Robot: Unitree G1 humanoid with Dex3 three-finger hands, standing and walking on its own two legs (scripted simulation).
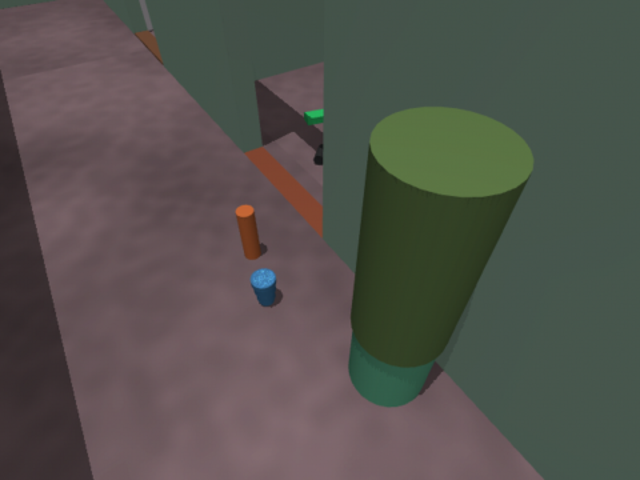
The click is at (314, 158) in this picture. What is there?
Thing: lying can
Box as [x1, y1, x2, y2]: [314, 144, 322, 164]
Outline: 322,144 319,145 314,157 314,161 317,164 322,164
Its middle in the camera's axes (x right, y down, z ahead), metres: +0.01 -0.46 +2.12
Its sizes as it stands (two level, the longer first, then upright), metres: 0.115 0.060 0.060
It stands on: the floor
